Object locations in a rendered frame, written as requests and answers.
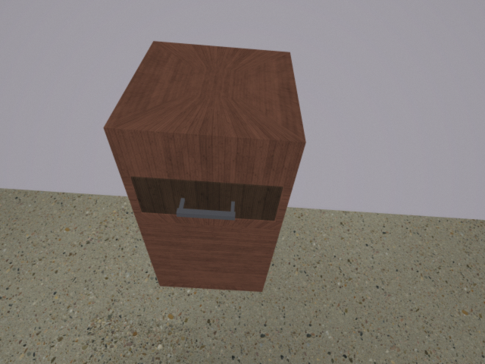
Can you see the handle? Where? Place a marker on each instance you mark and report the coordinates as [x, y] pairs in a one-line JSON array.
[[199, 213]]

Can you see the drawer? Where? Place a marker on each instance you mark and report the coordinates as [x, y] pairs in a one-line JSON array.
[[159, 195]]

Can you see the cabinet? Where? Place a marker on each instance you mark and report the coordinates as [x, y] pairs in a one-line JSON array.
[[216, 114]]

